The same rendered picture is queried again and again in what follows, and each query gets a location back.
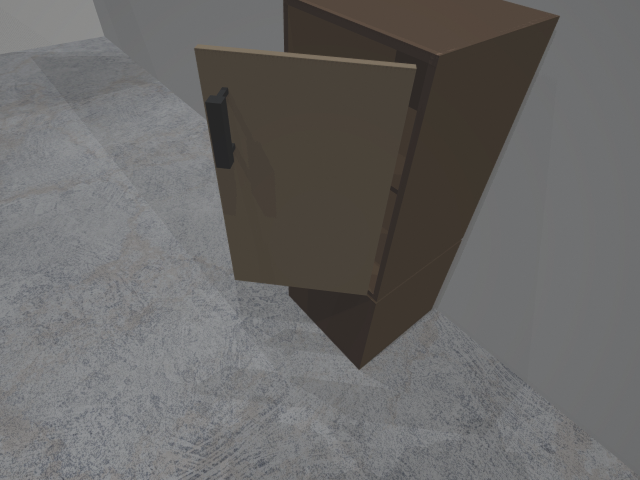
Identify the cupboard door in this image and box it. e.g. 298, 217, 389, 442
194, 44, 417, 296

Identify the handle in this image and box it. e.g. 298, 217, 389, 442
205, 87, 235, 169

